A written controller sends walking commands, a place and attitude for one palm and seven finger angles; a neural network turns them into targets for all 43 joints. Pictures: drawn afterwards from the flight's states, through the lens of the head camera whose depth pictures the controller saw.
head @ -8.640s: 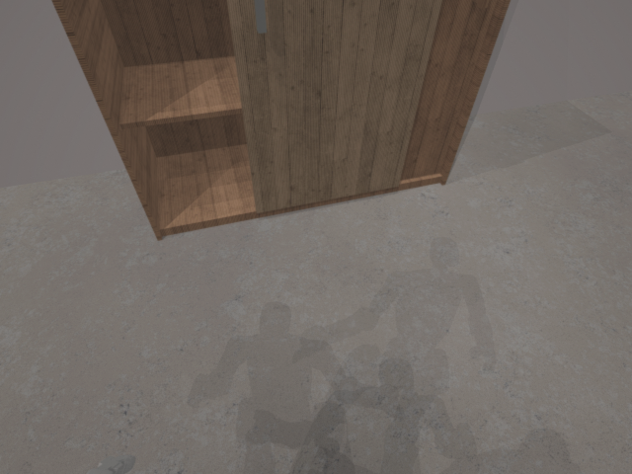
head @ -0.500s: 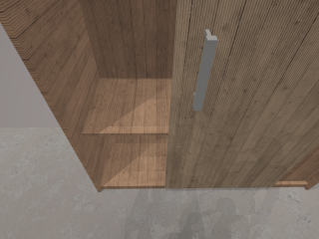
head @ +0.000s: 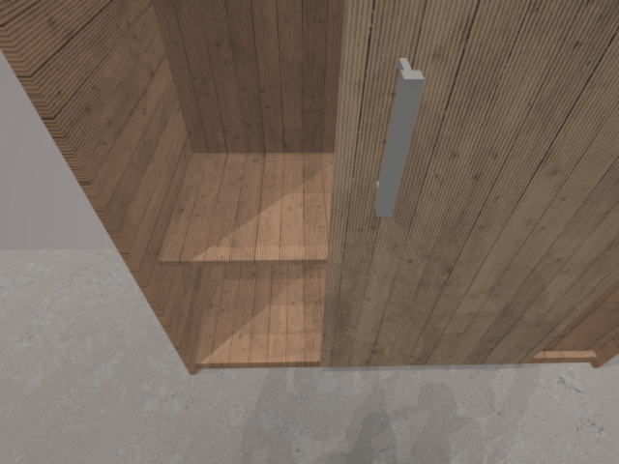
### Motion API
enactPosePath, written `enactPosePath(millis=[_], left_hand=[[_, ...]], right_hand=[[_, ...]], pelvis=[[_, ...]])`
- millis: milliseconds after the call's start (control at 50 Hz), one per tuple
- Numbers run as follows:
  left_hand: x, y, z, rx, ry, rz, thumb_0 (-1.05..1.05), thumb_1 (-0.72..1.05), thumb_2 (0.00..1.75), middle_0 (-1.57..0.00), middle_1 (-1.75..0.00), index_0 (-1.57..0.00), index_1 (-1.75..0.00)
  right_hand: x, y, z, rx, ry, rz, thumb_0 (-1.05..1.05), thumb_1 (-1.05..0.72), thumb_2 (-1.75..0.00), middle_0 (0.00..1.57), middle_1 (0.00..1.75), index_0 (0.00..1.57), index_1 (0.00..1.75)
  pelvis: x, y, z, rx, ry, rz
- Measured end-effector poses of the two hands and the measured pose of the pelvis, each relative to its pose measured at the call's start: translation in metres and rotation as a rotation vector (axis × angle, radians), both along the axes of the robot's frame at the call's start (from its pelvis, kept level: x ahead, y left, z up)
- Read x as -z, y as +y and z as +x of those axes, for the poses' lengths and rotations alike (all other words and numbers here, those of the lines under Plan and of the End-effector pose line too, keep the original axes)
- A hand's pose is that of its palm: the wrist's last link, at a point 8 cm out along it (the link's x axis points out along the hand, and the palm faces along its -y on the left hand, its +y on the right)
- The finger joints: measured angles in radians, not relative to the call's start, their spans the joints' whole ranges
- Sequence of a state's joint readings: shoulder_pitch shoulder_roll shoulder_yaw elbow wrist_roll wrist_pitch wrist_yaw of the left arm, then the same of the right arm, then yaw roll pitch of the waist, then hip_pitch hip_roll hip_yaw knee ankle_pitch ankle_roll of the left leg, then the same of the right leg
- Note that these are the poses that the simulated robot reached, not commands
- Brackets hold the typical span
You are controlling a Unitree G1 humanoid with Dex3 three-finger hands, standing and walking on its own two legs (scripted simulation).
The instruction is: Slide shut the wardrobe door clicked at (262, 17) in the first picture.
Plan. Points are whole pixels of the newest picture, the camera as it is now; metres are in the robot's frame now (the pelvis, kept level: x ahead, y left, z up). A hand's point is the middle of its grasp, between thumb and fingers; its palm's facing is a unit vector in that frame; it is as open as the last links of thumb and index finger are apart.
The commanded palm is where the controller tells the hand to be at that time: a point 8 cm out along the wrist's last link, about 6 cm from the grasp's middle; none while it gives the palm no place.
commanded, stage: look again from close up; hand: right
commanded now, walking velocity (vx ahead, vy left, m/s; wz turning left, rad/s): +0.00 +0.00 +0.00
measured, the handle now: (392, 144) +0.52 -0.10 +0.16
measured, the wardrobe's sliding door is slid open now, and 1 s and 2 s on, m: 0.41 0.41 0.41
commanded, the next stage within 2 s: raise the hand with hooked fingers in 0.60 s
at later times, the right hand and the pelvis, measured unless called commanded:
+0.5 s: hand out of the picture -0.04 -0.15 -0.18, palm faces +0.07 +0.99 -0.15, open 7.4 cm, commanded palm none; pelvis +0.00 +0.00 +0.00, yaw +0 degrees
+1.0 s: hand (451, 407) +0.20 -0.15 +0.02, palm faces -0.01 +1.00 -0.02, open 7.8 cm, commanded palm +0.12 -0.22 -0.02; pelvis -0.03 -0.01 -0.03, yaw +0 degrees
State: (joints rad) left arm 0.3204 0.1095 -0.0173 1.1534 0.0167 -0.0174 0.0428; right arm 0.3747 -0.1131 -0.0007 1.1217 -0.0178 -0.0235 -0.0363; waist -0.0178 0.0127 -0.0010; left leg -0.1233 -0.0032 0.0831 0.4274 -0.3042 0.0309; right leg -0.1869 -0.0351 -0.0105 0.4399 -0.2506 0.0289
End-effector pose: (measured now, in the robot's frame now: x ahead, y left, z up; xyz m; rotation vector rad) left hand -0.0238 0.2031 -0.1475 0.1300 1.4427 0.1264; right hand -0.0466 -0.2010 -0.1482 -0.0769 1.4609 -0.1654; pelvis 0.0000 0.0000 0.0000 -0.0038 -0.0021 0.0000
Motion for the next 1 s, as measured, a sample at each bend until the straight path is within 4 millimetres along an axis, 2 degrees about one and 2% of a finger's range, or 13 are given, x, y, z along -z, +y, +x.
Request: enactPosePath(millis=[720, 760, 780, 820, 860, 900, 940, 960, 1000], left_hand=[[0.000, 0.000, 0.003, 0.005, 0.002, 0.006, 0.02, 0.93, 0.90, -0.20, -0.30, -0.20, -0.30], [-0.003, 0.007, 0.010, 0.008, -0.083, 0.033, 0.03, 0.94, 0.90, -0.20, -0.30, -0.21, -0.30], [-0.005, 0.013, 0.017, -0.011, -0.158, 0.050, 0.03, 0.94, 0.90, -0.20, -0.30, -0.21, -0.30], [-0.010, 0.023, 0.036, -0.030, -0.313, 0.079, 0.03, 0.94, 0.90, -0.20, -0.30, -0.21, -0.30], [-0.015, 0.032, 0.060, -0.016, -0.462, 0.106, 0.03, 0.94, 0.90, -0.20, -0.30, -0.21, -0.30], [-0.023, 0.039, 0.087, 0.011, -0.605, 0.128, 0.03, 0.93, 0.90, -0.20, -0.30, -0.20, -0.30], [-0.033, 0.045, 0.114, 0.035, -0.730, 0.144, 0.03, 0.93, 0.90, -0.20, -0.30, -0.20, -0.30], [-0.039, 0.046, 0.126, 0.045, -0.783, 0.149, 0.02, 0.92, 0.90, -0.20, -0.30, -0.20, -0.30], [-0.050, 0.049, 0.148, 0.065, -0.871, 0.152, 0.02, 0.92, 0.90, -0.20, -0.30, -0.20, -0.30]], right_hand=[[0.001, -0.002, -0.002, -0.001, 0.004, -0.004, 0.00, -0.91, -0.90, 0.20, 0.30, 0.20, 0.30], [-0.014, -0.009, 0.025, 0.028, -0.142, -0.030, 0.02, -0.92, -0.90, 0.20, 0.30, 0.20, 0.31], [-0.027, -0.023, 0.039, 0.031, -0.230, -0.095, 0.04, -0.95, -0.90, 0.21, 0.30, 0.21, 0.31], [-0.058, -0.044, 0.076, 0.044, -0.441, -0.172, 0.07, -0.97, -0.89, 0.21, 0.31, 0.21, 0.32], [-0.095, -0.051, 0.120, 0.013, -0.687, -0.201, 0.07, -0.96, -0.88, 0.21, 0.33, 0.20, 0.33], [-0.131, -0.044, 0.163, -0.045, -0.945, -0.181, 0.06, -0.92, -0.87, 0.20, 0.34, 0.20, 0.35], [-0.157, -0.029, 0.198, -0.098, -1.187, -0.105, 0.05, -0.87, -0.86, 0.20, 0.36, 0.20, 0.37], [-0.166, -0.020, 0.210, -0.123, -1.292, -0.048, 0.05, -0.85, -0.85, 0.20, 0.38, 0.20, 0.38], [-0.173, -0.003, 0.222, -0.185, -1.448, 0.073, 0.03, -0.79, -0.83, 0.20, 0.40, 0.20, 0.41]], pelvis=[[0.000, -0.003, 0.001, 0.000, 0.003, 0.007], [0.003, -0.005, -0.003, -0.011, 0.001, 0.009], [0.004, -0.006, -0.004, -0.014, 0.003, 0.005], [0.007, -0.008, -0.007, 0.001, 0.011, 0.001], [0.010, -0.011, -0.011, 0.012, 0.023, 0.001], [0.015, -0.013, -0.016, 0.020, 0.046, 0.002], [0.021, -0.013, -0.021, 0.013, 0.077, -0.002], [0.025, -0.013, -0.024, 0.005, 0.093, -0.004], [0.034, -0.011, -0.028, -0.009, 0.116, -0.008]])
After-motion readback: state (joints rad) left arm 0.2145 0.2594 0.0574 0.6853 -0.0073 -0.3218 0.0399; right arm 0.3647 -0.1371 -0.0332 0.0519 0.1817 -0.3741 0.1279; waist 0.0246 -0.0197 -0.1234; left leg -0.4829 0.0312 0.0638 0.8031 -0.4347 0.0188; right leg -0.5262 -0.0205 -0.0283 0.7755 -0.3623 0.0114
